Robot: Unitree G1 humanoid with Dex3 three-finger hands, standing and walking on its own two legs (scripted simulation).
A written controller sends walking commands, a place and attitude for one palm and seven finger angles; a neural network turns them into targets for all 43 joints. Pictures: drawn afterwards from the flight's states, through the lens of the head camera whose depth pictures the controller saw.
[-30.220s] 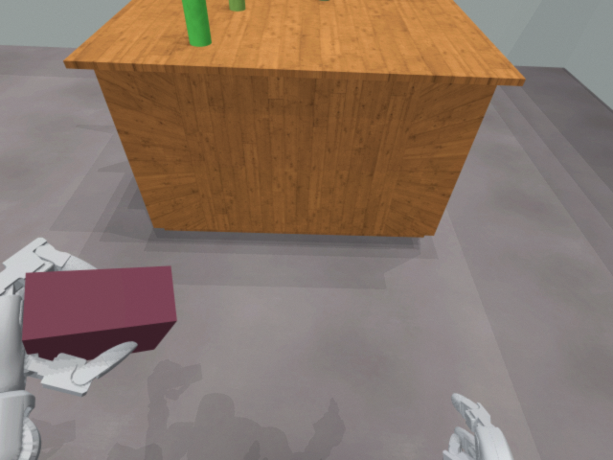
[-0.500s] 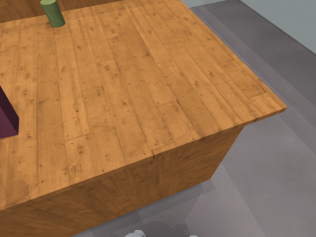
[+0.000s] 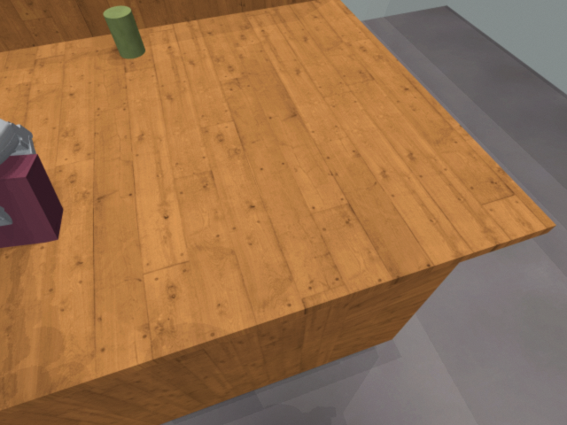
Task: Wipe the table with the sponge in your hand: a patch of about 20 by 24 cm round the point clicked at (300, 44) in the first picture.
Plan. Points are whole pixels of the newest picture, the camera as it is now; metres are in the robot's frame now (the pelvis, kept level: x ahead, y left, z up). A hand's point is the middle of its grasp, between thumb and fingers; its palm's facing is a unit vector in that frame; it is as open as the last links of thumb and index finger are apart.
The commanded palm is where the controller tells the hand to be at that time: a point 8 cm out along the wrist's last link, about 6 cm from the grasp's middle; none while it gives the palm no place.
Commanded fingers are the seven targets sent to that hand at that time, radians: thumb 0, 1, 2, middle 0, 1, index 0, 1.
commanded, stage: slide across to the middle lane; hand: left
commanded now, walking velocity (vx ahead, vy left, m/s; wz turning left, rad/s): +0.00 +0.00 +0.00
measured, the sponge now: (5, 213) +0.35 +0.43 +0.08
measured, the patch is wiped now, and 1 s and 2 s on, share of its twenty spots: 0.35 0.40 0.55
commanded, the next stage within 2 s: wipe back along the middle lane in 0.88 s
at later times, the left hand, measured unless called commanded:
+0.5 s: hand (40, 156) +0.41 +0.37 +0.14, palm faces -0.11 +0.03 -0.99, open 9.8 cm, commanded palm +0.40 +0.34 +0.18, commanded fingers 0.00 0.10 1.30 -1.20 -1.60 -1.20 -1.60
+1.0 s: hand (54, 155) +0.42 +0.35 +0.14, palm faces -0.14 +0.04 -0.99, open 9.8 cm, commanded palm +0.40 +0.33 +0.18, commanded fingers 0.00 0.10 1.30 -1.20 -1.60 -1.20 -1.60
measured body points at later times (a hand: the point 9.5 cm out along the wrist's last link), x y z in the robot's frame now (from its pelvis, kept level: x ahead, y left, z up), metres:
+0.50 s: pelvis +0.03 +0.01 +0.01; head +0.08 -0.01 +0.46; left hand +0.42 +0.37 +0.19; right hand +0.16 -0.26 -0.12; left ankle +0.01 +0.08 -0.73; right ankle +0.01 -0.13 -0.73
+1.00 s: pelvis +0.03 +0.00 +0.01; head +0.07 -0.02 +0.46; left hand +0.42 +0.35 +0.19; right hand +0.14 -0.27 -0.12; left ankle +0.01 +0.08 -0.73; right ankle +0.01 -0.13 -0.73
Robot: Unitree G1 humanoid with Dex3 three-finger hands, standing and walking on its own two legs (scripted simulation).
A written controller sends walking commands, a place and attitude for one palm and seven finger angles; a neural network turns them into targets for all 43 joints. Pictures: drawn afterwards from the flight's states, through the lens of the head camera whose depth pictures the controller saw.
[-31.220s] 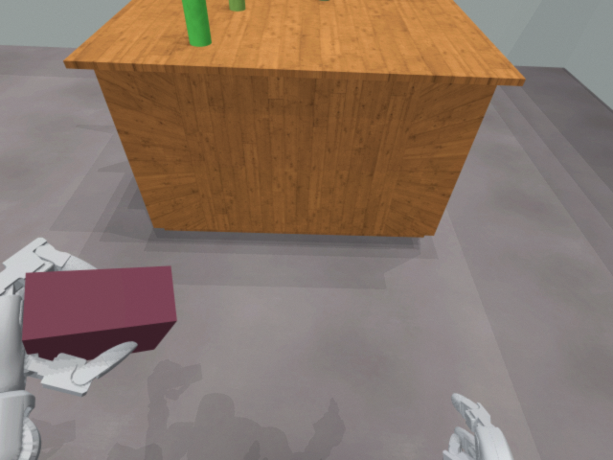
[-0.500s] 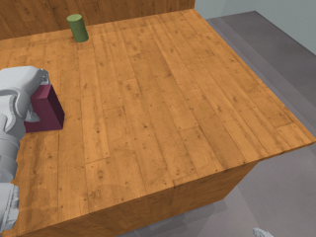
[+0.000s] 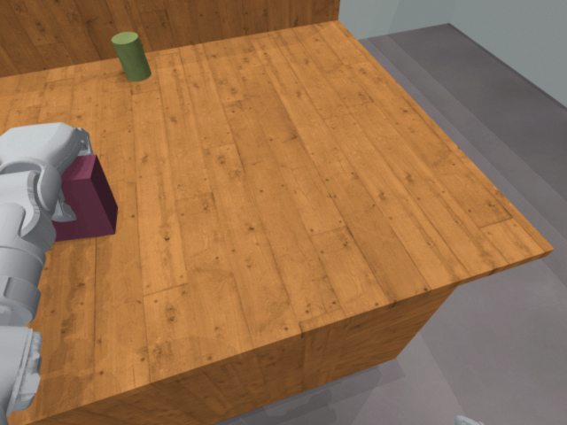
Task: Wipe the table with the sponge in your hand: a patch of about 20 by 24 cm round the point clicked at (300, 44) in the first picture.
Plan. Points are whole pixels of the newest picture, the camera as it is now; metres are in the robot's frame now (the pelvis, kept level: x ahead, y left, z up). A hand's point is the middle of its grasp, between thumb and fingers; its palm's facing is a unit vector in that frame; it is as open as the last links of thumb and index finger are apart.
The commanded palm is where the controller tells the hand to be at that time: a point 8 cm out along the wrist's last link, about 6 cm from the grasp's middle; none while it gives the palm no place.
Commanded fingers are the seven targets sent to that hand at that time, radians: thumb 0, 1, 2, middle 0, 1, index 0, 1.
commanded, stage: wipe back along the middle lane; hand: left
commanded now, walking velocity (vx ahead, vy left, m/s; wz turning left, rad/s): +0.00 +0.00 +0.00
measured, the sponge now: (67, 209) +0.38 +0.36 +0.08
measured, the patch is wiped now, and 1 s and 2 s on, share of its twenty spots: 0.40 0.55 0.85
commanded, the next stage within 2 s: slide across to the third lane in 1.82 s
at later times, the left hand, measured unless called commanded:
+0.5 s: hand (66, 198) +0.37 +0.33 +0.12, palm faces -0.03 +0.00 -1.00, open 9.8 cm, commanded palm +0.33 +0.31 +0.15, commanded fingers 0.00 0.10 1.30 -1.20 -1.60 -1.20 -1.60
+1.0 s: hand (63, 221) +0.33 +0.31 +0.12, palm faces +0.06 -0.02 -1.00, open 9.7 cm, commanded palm +0.28 +0.29 +0.14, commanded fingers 0.00 0.10 1.30 -1.20 -1.60 -1.20 -1.60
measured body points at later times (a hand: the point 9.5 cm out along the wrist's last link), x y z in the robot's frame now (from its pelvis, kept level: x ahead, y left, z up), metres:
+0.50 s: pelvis +0.00 +0.00 +0.00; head +0.02 -0.03 +0.45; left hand +0.36 +0.32 +0.18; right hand +0.16 -0.26 -0.12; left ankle -0.02 +0.08 -0.74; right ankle -0.02 -0.13 -0.74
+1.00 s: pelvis +0.01 +0.00 +0.00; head +0.02 -0.03 +0.45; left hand +0.32 +0.31 +0.18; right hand +0.19 -0.24 -0.11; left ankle -0.02 +0.08 -0.74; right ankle -0.02 -0.13 -0.74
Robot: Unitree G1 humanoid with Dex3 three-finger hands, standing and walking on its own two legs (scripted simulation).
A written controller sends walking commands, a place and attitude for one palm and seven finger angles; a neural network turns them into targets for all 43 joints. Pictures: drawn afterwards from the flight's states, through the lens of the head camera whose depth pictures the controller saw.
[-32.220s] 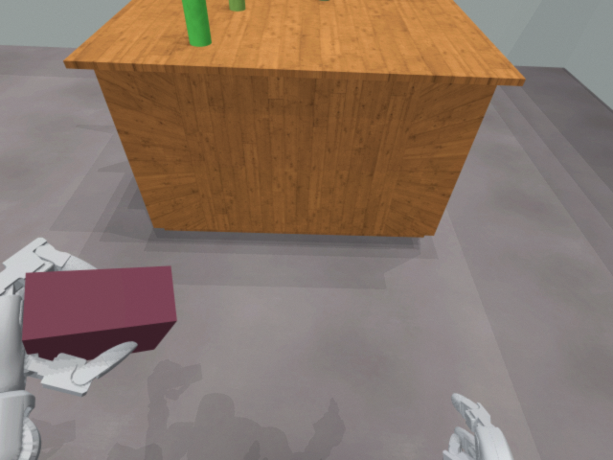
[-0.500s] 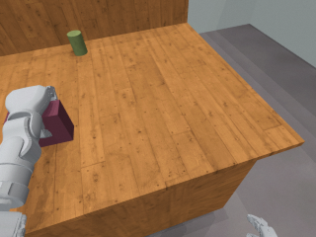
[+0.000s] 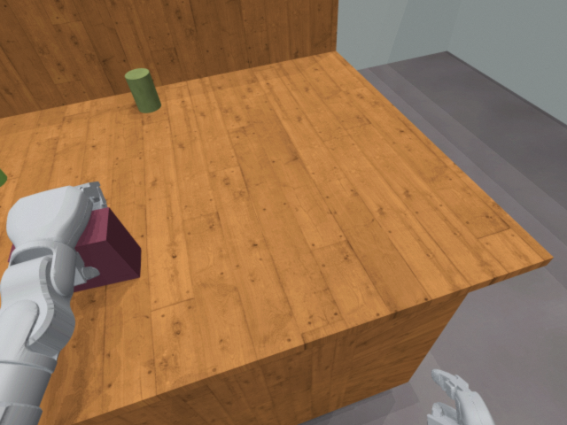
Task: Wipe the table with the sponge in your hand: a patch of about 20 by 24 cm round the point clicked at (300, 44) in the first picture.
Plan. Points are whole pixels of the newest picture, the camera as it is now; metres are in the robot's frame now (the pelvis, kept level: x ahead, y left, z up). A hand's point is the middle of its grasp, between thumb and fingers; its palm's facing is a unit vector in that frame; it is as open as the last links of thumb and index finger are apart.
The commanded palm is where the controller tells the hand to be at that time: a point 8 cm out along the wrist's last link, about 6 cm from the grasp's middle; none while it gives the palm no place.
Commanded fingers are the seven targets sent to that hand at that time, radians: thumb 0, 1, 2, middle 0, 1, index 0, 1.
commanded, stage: wipe back along the middle lane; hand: left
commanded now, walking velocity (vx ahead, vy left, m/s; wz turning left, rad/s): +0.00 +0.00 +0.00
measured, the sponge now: (89, 260) +0.31 +0.33 +0.07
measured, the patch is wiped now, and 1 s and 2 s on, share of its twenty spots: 0.55 0.85 0.95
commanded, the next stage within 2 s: slide across to the third lane in 0.82 s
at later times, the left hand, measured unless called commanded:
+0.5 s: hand (76, 271) +0.26 +0.29 +0.13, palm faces +0.12 -0.04 -0.99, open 9.7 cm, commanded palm +0.21 +0.27 +0.14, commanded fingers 0.00 0.10 1.30 -1.20 -1.60 -1.20 -1.60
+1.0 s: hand (81, 287) +0.24 +0.28 +0.12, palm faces +0.10 -0.04 -0.99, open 9.7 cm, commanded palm +0.20 +0.25 +0.14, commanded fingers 0.00 0.10 1.30 -1.20 -1.60 -1.20 -1.60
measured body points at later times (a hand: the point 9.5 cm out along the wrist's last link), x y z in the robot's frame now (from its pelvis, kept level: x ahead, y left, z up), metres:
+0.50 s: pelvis +0.00 +0.00 +0.00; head -0.01 -0.04 +0.45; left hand +0.25 +0.29 +0.18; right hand +0.22 -0.21 -0.09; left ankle -0.03 +0.08 -0.74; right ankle -0.03 -0.14 -0.74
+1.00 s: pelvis -0.01 -0.02 +0.00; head -0.02 -0.06 +0.45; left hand +0.23 +0.27 +0.18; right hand +0.22 -0.23 -0.09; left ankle -0.03 +0.08 -0.74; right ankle -0.03 -0.14 -0.74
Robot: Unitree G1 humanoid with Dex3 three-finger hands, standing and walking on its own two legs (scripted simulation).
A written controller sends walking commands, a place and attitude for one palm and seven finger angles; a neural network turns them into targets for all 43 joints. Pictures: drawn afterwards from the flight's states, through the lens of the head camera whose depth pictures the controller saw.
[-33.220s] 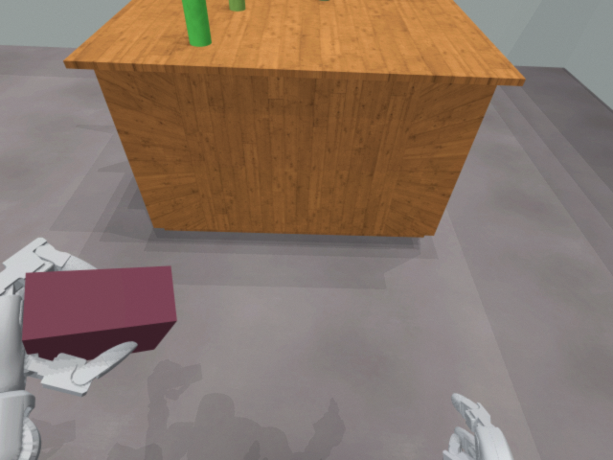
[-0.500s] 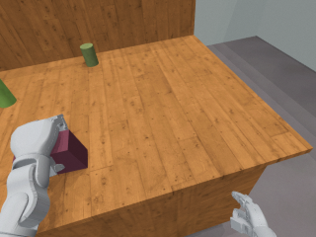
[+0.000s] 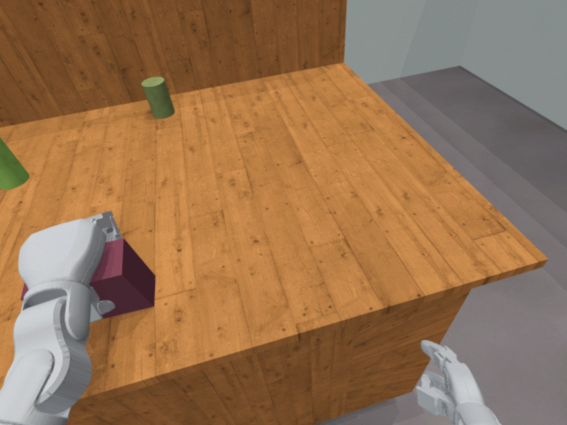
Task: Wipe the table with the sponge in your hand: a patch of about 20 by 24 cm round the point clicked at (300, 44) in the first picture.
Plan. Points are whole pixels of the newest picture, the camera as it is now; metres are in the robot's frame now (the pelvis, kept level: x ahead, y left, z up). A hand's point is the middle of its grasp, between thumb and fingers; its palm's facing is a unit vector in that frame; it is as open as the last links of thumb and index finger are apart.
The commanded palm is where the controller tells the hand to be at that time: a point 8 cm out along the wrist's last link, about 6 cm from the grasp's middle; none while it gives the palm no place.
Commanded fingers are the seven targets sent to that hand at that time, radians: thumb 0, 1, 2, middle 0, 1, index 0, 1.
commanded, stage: slide across to the third lane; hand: left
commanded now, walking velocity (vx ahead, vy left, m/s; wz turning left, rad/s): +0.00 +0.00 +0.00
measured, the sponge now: (103, 291) +0.25 +0.30 +0.07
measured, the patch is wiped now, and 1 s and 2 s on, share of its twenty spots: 0.85 0.95 0.95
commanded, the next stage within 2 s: wipe forward along the third lane in 1.68 s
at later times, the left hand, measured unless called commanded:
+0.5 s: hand (112, 269) +0.26 +0.26 +0.13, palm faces +0.09 -0.04 -1.00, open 9.7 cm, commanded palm +0.23 +0.23 +0.17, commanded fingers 0.00 0.10 1.30 -1.20 -1.60 -1.20 -1.60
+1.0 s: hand (132, 268) +0.26 +0.24 +0.13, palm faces +0.10 -0.06 -0.99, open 9.7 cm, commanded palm +0.23 +0.21 +0.17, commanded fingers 0.00 0.10 1.30 -1.20 -1.60 -1.20 -1.60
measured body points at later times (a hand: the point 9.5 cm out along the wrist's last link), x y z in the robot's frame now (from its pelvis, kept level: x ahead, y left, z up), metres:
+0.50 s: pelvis -0.01 -0.01 +0.00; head -0.02 -0.05 +0.45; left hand +0.25 +0.26 +0.18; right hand +0.23 -0.19 -0.09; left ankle -0.02 +0.09 -0.74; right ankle -0.01 -0.12 -0.74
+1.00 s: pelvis -0.02 -0.01 +0.00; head -0.04 -0.06 +0.45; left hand +0.25 +0.24 +0.18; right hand +0.22 -0.20 -0.08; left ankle -0.02 +0.09 -0.74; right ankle -0.01 -0.12 -0.74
